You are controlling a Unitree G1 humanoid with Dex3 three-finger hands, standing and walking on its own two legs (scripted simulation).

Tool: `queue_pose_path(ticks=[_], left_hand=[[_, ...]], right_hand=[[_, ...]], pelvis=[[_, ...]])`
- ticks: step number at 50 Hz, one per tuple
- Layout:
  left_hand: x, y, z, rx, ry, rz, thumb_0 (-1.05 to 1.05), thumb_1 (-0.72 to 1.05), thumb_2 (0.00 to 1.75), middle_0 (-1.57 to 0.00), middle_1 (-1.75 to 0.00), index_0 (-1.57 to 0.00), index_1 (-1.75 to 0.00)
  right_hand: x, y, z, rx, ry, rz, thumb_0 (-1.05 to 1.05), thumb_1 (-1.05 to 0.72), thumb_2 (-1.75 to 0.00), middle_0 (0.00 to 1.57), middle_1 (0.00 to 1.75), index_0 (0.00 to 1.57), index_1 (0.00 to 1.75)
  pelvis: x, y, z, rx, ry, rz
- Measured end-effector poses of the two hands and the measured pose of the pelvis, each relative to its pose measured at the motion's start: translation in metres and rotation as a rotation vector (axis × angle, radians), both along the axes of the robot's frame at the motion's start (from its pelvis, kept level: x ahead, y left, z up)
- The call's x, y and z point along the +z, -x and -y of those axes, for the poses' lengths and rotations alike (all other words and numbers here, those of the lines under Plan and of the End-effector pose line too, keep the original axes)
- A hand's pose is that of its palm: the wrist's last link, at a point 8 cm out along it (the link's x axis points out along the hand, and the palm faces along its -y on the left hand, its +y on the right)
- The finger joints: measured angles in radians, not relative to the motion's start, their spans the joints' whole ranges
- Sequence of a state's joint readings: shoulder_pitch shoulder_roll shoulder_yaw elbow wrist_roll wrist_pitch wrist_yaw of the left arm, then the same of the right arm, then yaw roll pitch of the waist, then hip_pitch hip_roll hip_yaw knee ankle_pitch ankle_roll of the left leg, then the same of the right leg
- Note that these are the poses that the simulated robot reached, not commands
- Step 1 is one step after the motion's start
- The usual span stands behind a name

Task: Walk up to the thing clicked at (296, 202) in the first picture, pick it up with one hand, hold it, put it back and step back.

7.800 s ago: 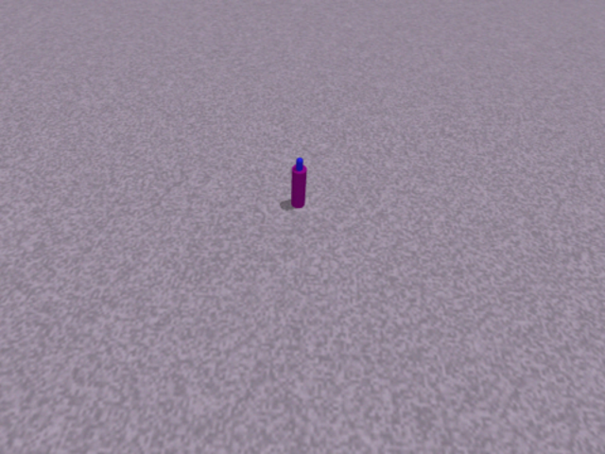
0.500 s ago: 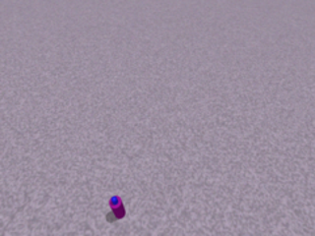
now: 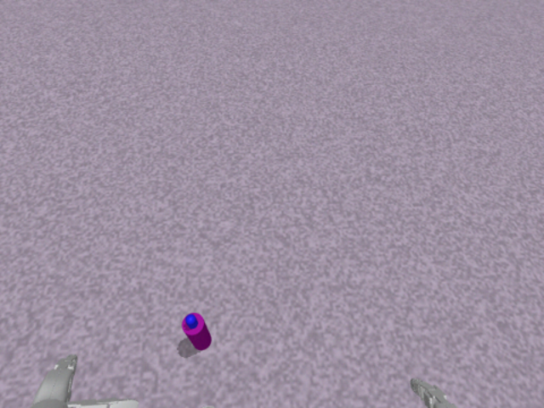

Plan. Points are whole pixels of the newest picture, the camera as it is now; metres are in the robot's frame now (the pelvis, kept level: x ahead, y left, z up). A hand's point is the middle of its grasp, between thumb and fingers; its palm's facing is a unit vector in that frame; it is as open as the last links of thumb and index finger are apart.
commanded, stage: go down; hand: left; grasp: from the side
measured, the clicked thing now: (196, 330) +0.38 +0.20 -0.62
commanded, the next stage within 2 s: none
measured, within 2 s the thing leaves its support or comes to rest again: neither
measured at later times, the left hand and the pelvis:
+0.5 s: hand out of the picture +0.15 +0.27 -0.16, palm faces +0.06 -0.94 -0.33, open 17.4 cm; pelvis +0.00 +0.01 -0.04, yaw +1 degrees
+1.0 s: hand (86, 401) +0.16 +0.30 -0.21, palm faces +0.15 -0.95 -0.28, open 17.4 cm; pelvis -0.03 +0.00 -0.10, yaw +0 degrees
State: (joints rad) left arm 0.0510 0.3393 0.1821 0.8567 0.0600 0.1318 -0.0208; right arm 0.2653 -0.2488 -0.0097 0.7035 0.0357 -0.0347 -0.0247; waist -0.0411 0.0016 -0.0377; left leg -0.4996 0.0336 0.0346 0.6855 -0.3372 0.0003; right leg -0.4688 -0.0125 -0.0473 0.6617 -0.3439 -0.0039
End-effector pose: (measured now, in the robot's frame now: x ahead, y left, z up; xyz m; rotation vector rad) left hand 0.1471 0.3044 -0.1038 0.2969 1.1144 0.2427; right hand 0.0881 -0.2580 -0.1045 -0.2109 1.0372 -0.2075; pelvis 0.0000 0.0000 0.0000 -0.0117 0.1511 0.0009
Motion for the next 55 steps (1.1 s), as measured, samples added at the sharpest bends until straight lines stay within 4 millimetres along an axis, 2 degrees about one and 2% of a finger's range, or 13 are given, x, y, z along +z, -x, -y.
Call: queue_pose_path(ticks=[5,10,17,23,29,39,45,49,55], left_hand=[[-0.01,0.007,-0.002,0.015,0.017,0.004,0.0,-0.19,0.13,-0.07,-0.06,-0.06,-0.06],[-0.016,0.007,-0.002,0.012,0.029,0.047,0.0,-0.36,0.09,-0.08,-0.07,-0.06,-0.07],[-0.018,0.009,-0.008,0.004,0.026,0.052,0.0,-0.49,0.07,-0.09,-0.07,-0.07,-0.07],[-0.02,0.013,-0.011,0.005,0.024,0.044,0.0,-0.55,0.06,-0.09,-0.07,-0.07,-0.08],[-0.025,0.015,-0.011,0.007,0.028,0.055,0.0,-0.58,0.06,-0.09,-0.07,-0.07,-0.08],[-0.032,0.021,-0.015,0.023,0.023,0.088,0.0,-0.57,0.07,-0.09,-0.07,-0.06,-0.08],[-0.045,0.023,-0.024,0.031,0.034,0.12,0.0,-0.55,0.07,-0.08,-0.06,-0.06,-0.07],[-0.066,0.009,-0.041,0.037,0.049,0.201,-0.01,-0.55,0.07,-0.08,-0.06,-0.06,-0.07],[-0.099,-0.034,-0.06,-0.047,0.094,0.398,-0.01,-0.57,0.06,-0.08,-0.06,-0.06,-0.07]], right_hand=[[-0.004,-0.017,-0.002,0.026,0.023,0.066,0.01,-0.87,-0.89,0.2,0.3,0.2,0.3],[-0.005,-0.037,-0.005,0.051,0.048,0.133,0.01,-0.85,-0.88,0.2,0.3,0.2,0.3],[-0.003,-0.062,-0.013,0.077,0.069,0.223,0.01,-0.83,-0.88,0.2,0.3,0.2,0.3],[-0.005,-0.071,-0.021,0.091,0.073,0.268,0.01,-0.83,-0.88,0.2,0.3,0.2,0.3],[-0.013,-0.071,-0.025,0.1,0.075,0.278,0.01,-0.84,-0.88,0.2,0.3,0.2,0.3],[-0.028,-0.057,-0.022,0.093,0.081,0.263,0.01,-0.85,-0.88,0.2,0.31,0.2,0.3],[-0.038,-0.051,-0.017,0.108,0.098,0.264,0.01,-0.87,-0.89,0.2,0.31,0.2,0.3],[-0.056,-0.049,-0.011,0.142,0.118,0.268,0.01,-0.89,-0.89,0.2,0.31,0.2,0.3],[-0.103,-0.042,0.002,0.173,0.154,0.237,0.01,-0.9,-0.9,0.2,0.31,0.2,0.3]], pelvis=[[-0.012,-0.001,-0.004,0.003,0.005,-0.031],[-0.024,-0.002,-0.006,0.006,0.011,-0.054],[-0.033,-0.004,-0.009,0.014,0.023,-0.073],[-0.041,-0.005,-0.01,0.02,0.031,-0.095],[-0.05,-0.003,-0.01,0.021,0.036,-0.117],[-0.063,0.005,-0.007,0.022,0.041,-0.142],[-0.075,0.014,-0.005,0.023,0.044,-0.164],[-0.094,0.024,-0.004,0.021,0.042,-0.205],[-0.141,0.041,-0.003,0.012,0.042,-0.289]])
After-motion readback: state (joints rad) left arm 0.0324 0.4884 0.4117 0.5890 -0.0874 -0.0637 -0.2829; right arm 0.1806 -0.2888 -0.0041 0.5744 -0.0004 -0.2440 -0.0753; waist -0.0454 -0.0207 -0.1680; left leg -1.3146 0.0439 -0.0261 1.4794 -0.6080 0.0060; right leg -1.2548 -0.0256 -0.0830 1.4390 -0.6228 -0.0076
